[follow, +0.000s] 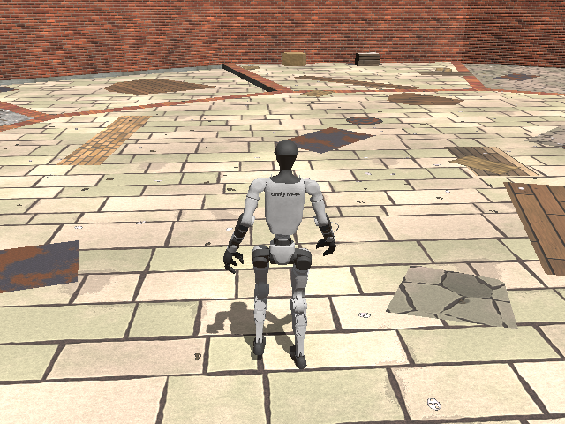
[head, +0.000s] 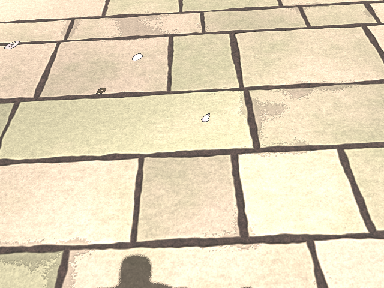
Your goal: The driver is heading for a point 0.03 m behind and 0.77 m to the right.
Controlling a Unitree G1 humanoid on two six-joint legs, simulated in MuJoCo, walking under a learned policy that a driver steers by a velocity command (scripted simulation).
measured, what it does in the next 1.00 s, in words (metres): walks ahead, turning right: left foot, then right foot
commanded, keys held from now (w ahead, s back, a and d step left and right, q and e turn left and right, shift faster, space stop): w+e+shift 1.00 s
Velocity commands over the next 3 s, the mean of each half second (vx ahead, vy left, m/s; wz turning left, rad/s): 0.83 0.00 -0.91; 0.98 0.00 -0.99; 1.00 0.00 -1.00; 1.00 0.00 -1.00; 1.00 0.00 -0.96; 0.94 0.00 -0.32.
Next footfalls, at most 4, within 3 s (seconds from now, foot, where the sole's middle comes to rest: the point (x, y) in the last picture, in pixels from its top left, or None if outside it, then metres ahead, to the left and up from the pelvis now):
0.12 left None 0.11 0.14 -0.79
0.58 right None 0.43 -0.20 -0.79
1.02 left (323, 206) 0.86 -0.41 -0.79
1.48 right None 0.86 -0.88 -0.79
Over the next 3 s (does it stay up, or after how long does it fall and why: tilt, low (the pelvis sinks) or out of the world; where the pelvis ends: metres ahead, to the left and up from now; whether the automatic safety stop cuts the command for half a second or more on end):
stays up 0.34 -1.90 -0.01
